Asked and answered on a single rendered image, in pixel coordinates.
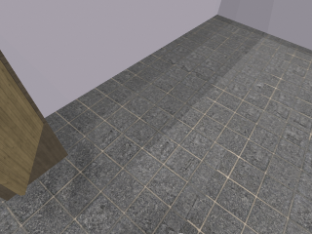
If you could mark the cupboard door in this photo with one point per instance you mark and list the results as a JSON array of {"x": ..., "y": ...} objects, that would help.
[{"x": 20, "y": 131}]

